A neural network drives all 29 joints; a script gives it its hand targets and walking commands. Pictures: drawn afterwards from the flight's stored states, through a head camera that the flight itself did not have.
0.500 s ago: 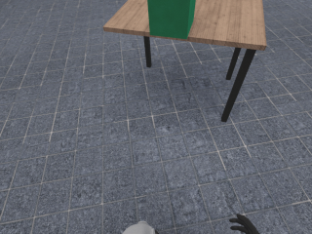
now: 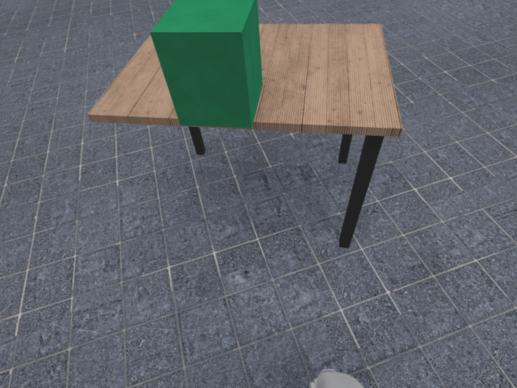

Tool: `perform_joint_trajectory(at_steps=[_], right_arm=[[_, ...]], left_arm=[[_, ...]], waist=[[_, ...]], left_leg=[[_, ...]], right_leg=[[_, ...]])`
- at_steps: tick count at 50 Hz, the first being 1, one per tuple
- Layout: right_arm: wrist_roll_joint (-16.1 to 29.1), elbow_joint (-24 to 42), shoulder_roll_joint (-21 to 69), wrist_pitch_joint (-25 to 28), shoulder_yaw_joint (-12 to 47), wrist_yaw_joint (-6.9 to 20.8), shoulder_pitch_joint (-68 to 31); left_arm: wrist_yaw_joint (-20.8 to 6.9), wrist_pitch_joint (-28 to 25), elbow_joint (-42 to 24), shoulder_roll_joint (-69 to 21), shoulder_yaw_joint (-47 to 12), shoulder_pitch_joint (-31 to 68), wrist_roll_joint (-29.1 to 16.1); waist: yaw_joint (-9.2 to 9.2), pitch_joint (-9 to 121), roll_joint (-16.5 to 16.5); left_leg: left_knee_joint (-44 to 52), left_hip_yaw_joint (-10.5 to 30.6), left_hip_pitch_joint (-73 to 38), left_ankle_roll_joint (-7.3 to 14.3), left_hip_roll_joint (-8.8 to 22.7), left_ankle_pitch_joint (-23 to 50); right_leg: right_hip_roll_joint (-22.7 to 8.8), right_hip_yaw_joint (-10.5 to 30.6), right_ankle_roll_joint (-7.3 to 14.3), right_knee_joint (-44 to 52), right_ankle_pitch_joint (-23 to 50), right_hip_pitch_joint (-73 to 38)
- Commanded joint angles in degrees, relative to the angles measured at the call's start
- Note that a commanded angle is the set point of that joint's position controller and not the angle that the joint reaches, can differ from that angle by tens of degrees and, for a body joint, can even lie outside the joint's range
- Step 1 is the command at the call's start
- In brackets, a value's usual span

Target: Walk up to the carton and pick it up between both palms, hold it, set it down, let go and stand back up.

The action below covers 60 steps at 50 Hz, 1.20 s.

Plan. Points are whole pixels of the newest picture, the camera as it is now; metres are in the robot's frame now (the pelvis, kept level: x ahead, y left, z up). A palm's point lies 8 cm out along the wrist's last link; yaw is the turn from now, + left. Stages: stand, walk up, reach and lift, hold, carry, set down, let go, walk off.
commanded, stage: walk up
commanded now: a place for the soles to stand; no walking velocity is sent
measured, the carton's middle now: (216, 62) +0.86 +0.09 +0.06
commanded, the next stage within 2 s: none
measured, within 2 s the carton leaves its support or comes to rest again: neither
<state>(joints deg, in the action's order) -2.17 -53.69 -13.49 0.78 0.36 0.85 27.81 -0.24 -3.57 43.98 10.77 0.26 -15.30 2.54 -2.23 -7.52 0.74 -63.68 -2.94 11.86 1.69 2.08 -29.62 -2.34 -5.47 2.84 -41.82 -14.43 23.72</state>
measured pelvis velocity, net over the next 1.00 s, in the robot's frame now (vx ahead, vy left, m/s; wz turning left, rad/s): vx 0.42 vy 0.06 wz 0.01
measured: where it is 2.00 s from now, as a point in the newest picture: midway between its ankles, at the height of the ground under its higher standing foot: (255, 316)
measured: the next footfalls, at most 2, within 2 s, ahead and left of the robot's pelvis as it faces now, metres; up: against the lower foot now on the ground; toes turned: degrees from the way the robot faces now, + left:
left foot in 0.40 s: +0.34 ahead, +0.17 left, +0.00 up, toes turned +8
right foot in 0.92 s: +0.55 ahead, -0.04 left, +0.00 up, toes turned -5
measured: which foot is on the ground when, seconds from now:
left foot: up 0.00-0.38, down 0.40-0.92, up 0.94-1.00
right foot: down 0.00-0.40, up 0.42-0.90, down 0.92-1.00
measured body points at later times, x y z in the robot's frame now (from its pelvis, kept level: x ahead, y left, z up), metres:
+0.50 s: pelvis +0.23 +0.08 +0.00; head +0.25 +0.10 +0.45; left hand +0.18 +0.32 -0.14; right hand +0.33 -0.15 -0.12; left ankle +0.30 +0.16 -0.71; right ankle +0.13 -0.07 -0.64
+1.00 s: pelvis +0.42 +0.06 +0.01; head +0.45 +0.04 +0.45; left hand +0.52 +0.29 -0.12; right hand +0.36 -0.18 -0.15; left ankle +0.32 +0.16 -0.66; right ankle +0.51 -0.04 -0.71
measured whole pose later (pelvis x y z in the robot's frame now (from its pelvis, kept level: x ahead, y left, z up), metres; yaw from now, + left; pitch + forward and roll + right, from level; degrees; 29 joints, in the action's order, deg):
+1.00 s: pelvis +0.42 +0.06 +0.01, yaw +1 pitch -3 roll +1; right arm -2.0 -53.6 -11.8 1.0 0.5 0.0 28.1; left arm 0.3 -2.9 46.4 10.9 -0.8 -14.1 2.0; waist -2.3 -7.1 1.6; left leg -57.8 -3.2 13.2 1.2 0.7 -31.1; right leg -1.5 -5.5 2.8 -38.6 -13.5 22.4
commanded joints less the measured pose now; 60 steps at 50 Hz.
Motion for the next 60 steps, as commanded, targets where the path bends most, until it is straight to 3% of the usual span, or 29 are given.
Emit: perform_joint_trajectory(at_steps=[1,3,5,7,8,13,14,16,18,19,20,21,22,23,27,29,33,37,41,44,45,46,47,48,50,51,55,57,60], right_arm=[[-0.21,7.44,-5.96,1.39,-1.75,0.32,-1.9],[-0.54,5.97,-3.9,1.48,-1.93,0.87,1.54],[-0.54,5.89,-2.13,1.63,-1.43,1.37,1.11],[-0.94,7.63,-1.83,1.34,-1.38,1.85,-3.44],[-0.97,7.38,-1.05,1.29,-1.15,1.96,-3.11],[-1.06,11.08,-0.68,2.1,-0.72,2.08,-14.11],[-1.1,11.11,-0.61,2.17,-0.66,2.3,-14.09],[-2.01,10.23,-2.73,2.61,-1.79,1.65,-10.15],[-2.08,6.45,-5.98,3.18,-3.9,0.59,-0.03],[-2.22,5.88,-9.27,3.28,-5.36,0.08,6.38],[-1.01,7.11,-12.73,2.77,-6.01,-0.57,8.31],[1.22,8.72,-15.53,2.22,-6.45,-1.53,7.0],[2.18,9.67,-14.33,1.49,-6.16,-2.16,2.66],[2.6,9.59,-12.54,1.52,-5.64,-2.27,-0.25],[1.16,8.42,-4.18,4.33,-2.98,-0.76,-2.14],[0.58,7.16,-3.72,4.69,-3.03,-0.79,-2.97],[0.76,5.71,-4.58,4.83,-3.01,-0.9,-1.06],[0.54,3.14,-4.24,5.19,-2.75,-0.69,4.04],[-0.78,2.32,-6.28,4.51,-2.82,-0.63,5.27],[-0.52,2.61,-6.5,3.04,-1.87,-0.78,4.12],[0.03,3.29,-4.9,2.61,-1.0,-0.86,5.83],[0.55,3.85,-1.58,2.15,-0.14,-1.06,9.37],[0.47,4.44,-3.55,1.09,-0.91,-1.41,8.61],[0.45,5.28,-4.89,0.5,-1.6,-1.57,6.31],[-0.09,6.59,-4.32,0.35,-1.53,-1.25,-0.4],[-0.01,6.08,-3.03,0.42,-1.48,-0.91,0.06],[0.66,4.37,0.43,0.91,-0.39,-0.99,3.81],[1.19,4.49,0.85,0.85,-0.05,-1.38,0.84],[0.62,5.71,-0.31,0.46,-0.71,-2.56,-2.52]], left_arm=[[1.84,-0.57,-0.73,10.98,3.42,-11.88,-1.79],[1.27,-1.62,0.27,8.6,2.77,-10.57,-1.12],[1.13,-2.4,1.64,7.42,2.3,-11.44,-0.71],[0.93,-2.83,2.99,7.83,2.38,-13.08,-0.64],[0.81,-2.95,3.15,7.7,2.17,-12.94,-0.62],[0.15,-2.7,4.46,9.28,2.18,-15.61,0.2],[0.1,-2.39,4.08,11.02,2.16,-15.42,0.4],[0.27,-1.68,4.16,12.38,2.18,-14.51,0.73],[-0.06,-0.47,4.88,10.98,1.52,-16.58,0.95],[-0.28,-0.05,4.22,8.12,0.36,-19.51,0.92],[-0.26,0.59,2.45,5.57,-0.97,-21.88,0.13],[0.0,1.6,1.06,8.68,0.05,-20.52,-0.47],[-0.09,1.99,0.42,10.4,0.45,-16.19,-0.62],[-0.32,1.53,-0.24,9.11,0.08,-13.84,-0.7],[-0.9,0.87,3.15,6.4,0.28,-14.82,-0.13],[-1.43,1.33,3.94,6.53,0.6,-15.38,-0.01],[-2.16,1.92,2.71,6.36,0.83,-10.09,0.35],[-2.01,1.12,0.83,5.04,-0.27,-0.27,0.96],[-0.99,0.26,0.0,4.92,-0.63,1.99,0.75],[0.25,-0.3,3.15,7.31,1.19,-8.73,1.15],[0.65,-0.52,3.66,10.1,2.1,-14.53,1.5],[1.1,-0.04,3.83,14.41,3.74,-18.24,0.8],[1.7,0.72,3.84,14.94,3.7,-19.27,-1.06],[2.38,1.24,2.89,14.37,3.99,-15.95,-2.63],[2.78,1.44,0.99,11.29,3.23,-9.02,-2.89],[2.49,1.26,1.08,9.93,2.34,-6.54,-2.45],[1.68,0.28,2.1,7.24,0.58,-1.61,-1.95],[1.68,0.52,2.39,8.3,0.71,-1.3,-1.68],[1.27,2.26,2.32,11.16,1.23,-0.07,-1.48]], waist=[[4.59,0.53,-3.78],[2.33,-0.3,-5.78],[1.41,-0.11,-6.21],[2.61,0.63,-6.21],[1.39,-0.18,-9.56],[4.36,-1.92,-7.24],[3.9,0.55,-9.88],[2.16,2.21,-7.95],[-1.65,6.56,2.54],[-3.95,12.73,8.93],[-3.5,14.15,14.16],[-3.65,13.29,9.37],[-2.8,7.69,5.4],[-1.38,1.18,5.35],[1.21,1.51,4.56],[2.97,4.0,3.89],[2.41,-0.72,5.98],[-0.45,-3.84,3.98],[-1.69,1.17,7.69],[4.46,5.17,-0.95],[6.81,10.33,-6.05],[6.99,15.03,-12.98],[7.37,12.66,-8.84],[6.27,10.49,-10.07],[5.73,1.4,-4.74],[3.97,-1.18,-6.11],[0.34,4.99,-8.39],[0.75,6.92,-8.66],[1.61,8.96,-9.43]], left_leg=[[-7.77,6.31,22.3,-0.44,3.82,6.77],[-4.08,5.55,19.37,-0.97,2.7,9.49],[-1.5,2.36,19.16,-2.23,2.5,11.53],[2.55,1.92,21.62,-2.49,3.12,17.62],[6.2,0.62,22.23,-2.68,3.28,19.51],[23.56,-2.42,18.63,-1.93,2.5,26.25],[25.14,-2.5,15.03,-1.55,1.96,24.75],[29.26,-2.07,6.81,0.02,1.61,24.03],[31.48,-2.76,-7.77,0.72,-1.19,22.03],[31.72,7.35,-16.44,2.09,5.76,15.87],[40.0,30.62,-19.21,5.54,17.7,4.69],[50.33,44.83,-16.58,7.29,22.78,-7.54],[52.72,42.69,-10.89,8.7,23.3,-13.87],[52.4,34.59,-5.64,6.92,20.64,-9.93],[50.75,15.3,1.18,5.5,14.62,18.77],[51.08,12.1,1.42,7.24,11.82,14.34],[54.51,9.69,1.97,5.43,10.64,6.22],[51.27,6.23,-1.64,5.65,9.75,17.05],[44.31,4.39,-5.43,8.21,12.34,32.63],[28.9,1.33,0.61,5.57,8.77,31.72],[16.91,-1.92,6.8,2.71,4.33,23.31],[1.97,-3.5,13.35,0.51,-1.39,6.33],[-4.99,1.61,15.9,0.06,-2.73,-6.28],[-9.32,3.75,19.35,-0.72,-0.97,-5.58],[-7.83,5.4,20.4,-1.39,1.45,-1.44],[-3.64,5.24,18.59,-1.46,2.02,0.75],[8.89,2.26,5.66,-3.27,-0.15,6.09],[15.3,0.56,6.17,-4.1,-0.84,11.95],[22.05,-2.74,2.51,-3.29,-2.26,20.93]], right_leg=[[-17.71,25.78,6.5,29.1,-5.06,-13.03],[-15.04,18.43,5.45,28.04,2.73,-10.98],[-12.35,11.96,7.37,27.7,7.53,-9.02],[-11.83,9.82,7.68,27.47,10.61,-11.56],[-10.1,6.07,7.1,27.03,13.07,-11.47],[-11.13,4.78,7.65,25.63,14.2,-13.64],[-11.69,4.15,7.69,24.5,14.61,-14.82],[-13.59,5.51,7.02,19.36,12.75,-14.32],[-8.71,1.41,5.1,3.48,8.1,-8.79],[-4.47,-1.61,2.21,-10.54,-1.42,-3.47],[1.86,0.87,0.13,-24.55,-21.51,6.2],[1.77,6.5,-0.32,-29.4,-19.67,10.33],[-1.11,8.24,-0.96,-32.53,-16.49,13.92],[-1.75,8.17,-0.75,-32.25,-12.49,15.43],[-3.14,7.96,-1.96,-24.39,-5.44,5.99],[-2.44,7.78,-2.6,-22.0,-2.89,5.06],[-2.75,5.72,-4.29,-14.88,6.59,10.85],[-2.79,4.14,-3.65,-3.11,10.95,12.45],[-0.55,0.2,-2.04,5.24,7.48,3.18],[1.76,-0.49,0.42,11.4,11.67,-14.97],[-5.34,9.35,3.21,10.35,14.7,-25.05],[-17.92,28.29,8.37,15.43,10.56,-30.11],[-22.52,37.15,10.12,21.0,8.44,-26.75],[-23.44,38.44,11.95,25.57,-1.08,-23.13],[-20.36,29.05,11.5,28.76,-5.63,-11.64],[-16.62,21.51,9.9,28.34,-2.16,-9.17],[-10.04,4.54,9.01,18.64,34.21,-4.78],[-9.66,2.78,8.6,15.4,44.17,-8.82],[-9.59,3.5,8.33,11.47,37.84,-8.73]])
